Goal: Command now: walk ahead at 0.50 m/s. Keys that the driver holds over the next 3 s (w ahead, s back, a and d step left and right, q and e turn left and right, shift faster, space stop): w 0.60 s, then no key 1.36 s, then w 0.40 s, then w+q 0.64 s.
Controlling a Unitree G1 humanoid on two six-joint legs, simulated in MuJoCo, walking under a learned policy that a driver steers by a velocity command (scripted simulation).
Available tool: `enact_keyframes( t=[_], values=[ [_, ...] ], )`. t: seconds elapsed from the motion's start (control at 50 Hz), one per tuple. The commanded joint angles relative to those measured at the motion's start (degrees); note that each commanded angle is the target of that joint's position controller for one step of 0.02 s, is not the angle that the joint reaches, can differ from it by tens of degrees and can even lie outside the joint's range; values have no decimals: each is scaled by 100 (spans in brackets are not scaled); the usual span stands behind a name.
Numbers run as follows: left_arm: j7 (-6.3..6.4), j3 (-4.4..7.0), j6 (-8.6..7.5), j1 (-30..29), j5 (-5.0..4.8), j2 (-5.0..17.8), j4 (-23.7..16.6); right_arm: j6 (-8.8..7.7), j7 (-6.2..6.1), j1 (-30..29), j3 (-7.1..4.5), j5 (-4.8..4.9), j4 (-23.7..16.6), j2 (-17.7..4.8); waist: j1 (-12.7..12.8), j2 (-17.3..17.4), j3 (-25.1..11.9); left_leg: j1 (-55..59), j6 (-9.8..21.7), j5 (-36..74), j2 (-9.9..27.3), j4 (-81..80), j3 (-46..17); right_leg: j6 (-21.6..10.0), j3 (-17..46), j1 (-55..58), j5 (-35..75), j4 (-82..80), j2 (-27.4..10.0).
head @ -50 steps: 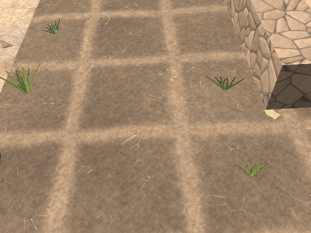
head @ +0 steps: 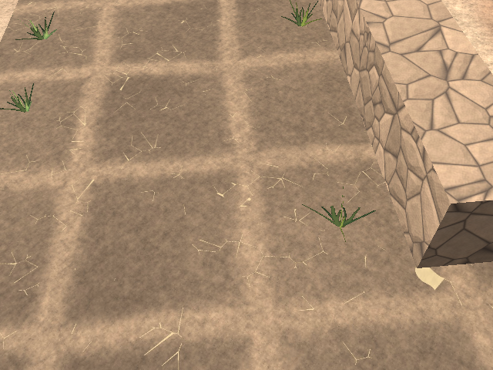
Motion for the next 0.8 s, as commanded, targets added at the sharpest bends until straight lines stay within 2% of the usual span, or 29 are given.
enact_keyframes(
  t=[0.02, 0.06, 0.1, 0.12, 0.14, 0.16, 0.18, 0.2, 0.22, 0.24, 0.26, 0.28, 0.3, 0.32, 0.36, 0.4, 0.44, 0.5, 0.56, 0.6, 0.64, 0.66, 0.68, 0.7, 0.72, 0.74, 0.76, 0.78, 0.8],
  values=[
    [56, 124, -67, 291, 21, 776, -102, -85, -6, -771, 18, 22, -526, -222, 65, -536, 391, 41, 74, 260, -211, -600, 240, -572, 664, -128, 2542, -275, -1619],
    [109, 130, -42, 406, 52, 833, 2, -107, -21, -975, 11, 11, -636, -283, 76, -521, 436, -20, 191, 17, -281, -874, 223, -583, 720, 327, 2838, -113, -1792],
    [152, 140, -18, 311, 79, 898, 50, -149, -44, -856, -10, 18, -638, -338, -63, -565, 362, 334, 368, -402, -450, -1133, 290, -515, 641, 591, 3728, 261, -1865],
    [165, 149, -12, 214, 94, 950, 56, -170, -80, -557, -41, 22, -551, -395, -219, -635, 188, 835, 472, -643, -626, -1235, 362, -437, 568, 614, 4569, 654, -1849],
    [164, 162, 7, 143, 112, 1003, 73, -201, -133, 43, -100, 16, -359, -503, -475, -667, -153, 1575, 591, -812, -830, -1370, 428, -360, 493, 592, 5225, 1385, -1781],
    [156, 149, 30, 65, 90, 986, 64, -257, -196, 1046, -179, -36, -25, -646, -901, -521, -698, 2860, 760, -580, -848, -1674, 392, -246, 299, 159, 4987, 2535, -1560],
    [143, 82, 18, 82, 32, 796, -112, -293, -276, 2100, -306, -182, 185, -1101, -1225, -37, -1442, 4435, 1064, -1031, 351, -1688, -893, -153, 105, -1063, 3040, 4256, -1267],
    [63, 1, 23, 806, -159, 231, -159, -266, -253, 2209, -439, -204, 240, -1596, -797, 1314, -2037, 5816, 1888, -1348, 1877, -2347, -3825, 84, 57, -3191, -1526, 6338, -71],
    [93, 153, 40, 327, -4, 834, -115, -210, -203, 1760, -389, 35, 184, -1255, -764, 281, -1594, 5322, 1706, -1608, 1577, -2719, -3952, -35, 873, -3701, -1474, 6715, -330],
    [68, 170, 11, -130, -9, 813, -278, -220, -192, 1147, -298, 89, 105, -946, -531, 105, -743, 4444, 1523, -1392, 1400, -2827, -2919, -55, 828, -3824, -888, 6533, -611],
    [52, 142, -8, -332, -8, 697, -306, -264, -166, 886, -218, 68, 103, -634, -409, -134, -381, 3795, 1382, -749, 1151, -3035, -2321, -42, 766, -3643, -548, 6227, -808],
    [34, 144, 51, -374, 55, 617, -284, -307, -176, 817, -176, 77, 158, -502, -263, -79, -188, 3375, 1214, -352, 897, -3148, -1840, 0, 737, -3422, -425, 5954, -943],
    [-2, 122, 136, -243, 131, 526, -250, -339, -190, 808, -133, 94, 246, -371, -111, 47, -161, 3048, 1086, -121, 711, -3271, -1477, 73, 703, -3124, -347, 5736, -1023],
    [-39, 116, 204, -226, 155, 449, -230, -388, -190, 931, -118, 94, 324, -349, -71, 86, -175, 2928, 1066, 129, 635, -3340, -1303, 128, 649, -2983, -299, 5632, -1024],
    [-96, 113, 288, -399, 172, 390, -288, -469, -189, 1179, -146, 137, 477, -481, -12, 72, -95, 2878, 1091, 404, 546, -3490, -1026, 231, 529, -3156, -127, 5400, -1076],
    [-124, 110, 332, -887, 172, 394, -441, -481, -183, 1384, -156, 133, 580, -545, -83, 63, 86, 2936, 1082, 336, 474, -3662, -839, 339, 413, -3565, 257, 5021, -1182],
    [-135, 103, 334, -1418, 155, 414, -609, -460, -185, 1587, -137, 137, 663, -515, -199, 71, 232, 3069, 1037, 452, 386, -3747, -699, 428, 311, -3879, 656, 4484, -1237],
    [-143, 44, 297, -2070, 109, 328, -808, -443, -196, 1820, -112, 133, 763, -508, -361, 89, 323, 3240, 951, 787, 279, -3732, -477, 482, 137, -3828, 1120, 3470, -1153],
    [-125, -2, 275, -2539, 93, 293, -944, -441, -233, 2105, -108, 108, 896, -555, -514, 164, 367, 3636, 964, 1117, 363, -3648, -404, 411, -2, -3729, 1285, 2779, -1011],
    [-112, 3, 249, -2766, 92, 351, -1041, -422, -268, 2246, -105, 77, 989, -562, -567, 158, 422, 4004, 1010, 1369, 509, -3521, -425, 305, -23, -3763, 1143, 2528, -953],
    [-79, 4, 181, -2633, 108, 335, -1020, -393, -314, 2173, -90, 46, 1056, -532, -448, 131, 429, 4215, 924, 2588, 545, -3061, -298, 156, -68, -3459, 887, 2233, -798],
    [-43, 23, 134, -2344, 121, 364, -922, -386, -336, 2090, -92, 39, 1067, -559, -327, 187, 283, 4255, 835, 3447, 523, -2668, -247, 70, -117, -3042, 728, 2141, -635],
    [3, 65, 74, -1780, 138, 444, -715, -382, -356, 2007, -99, 48, 1074, -599, -125, 236, 6, 4295, 724, 4082, 442, -2090, -234, -24, -141, -2443, 737, 1948, -445],
    [55, 117, -16, -957, 192, 537, -423, -364, -360, 1896, -93, 105, 1074, -612, 236, 88, -403, 4083, 564, 3919, 204, -1138, -71, -138, -171, -1446, 1419, 1424, -388],
    [117, 208, -91, -164, 318, 888, -220, -389, -370, 1918, -44, 193, 951, -505, 442, -170, -1044, 3103, 412, 2253, -34, 83, 15, -320, 491, 37, 3038, 1687, -1209],
    [118, 354, -58, 218, 377, 1481, -170, -366, -363, 2861, 104, 452, 969, 178, 158, -1540, -2108, 1337, 160, -2575, -974, 2392, 302, -1406, 2626, 1973, 5662, 2039, -3205],
    [69, 360, 37, 192, 23, 1322, -185, -282, -433, 2768, -80, 349, 1149, -447, 253, -892, -2493, 1115, 132, -3376, -1165, 3142, -449, -1688, 3048, 1689, 6162, 1742, -3196],
    [68, 268, 50, -505, -49, 1028, -291, -266, -424, 2212, -103, 240, 999, -454, 32, -663, -1661, 913, 128, -2982, -848, 3056, -653, -1481, 2225, 879, 5736, 1484, -2886],
    [79, 145, 44, -954, -24, 607, -326, -274, -399, 1811, -72, 141, 924, -308, -66, -577, -956, 790, 101, -2682, -661, 2671, -581, -1223, 1774, 157, 5246, 1188, -2588]
  ],
)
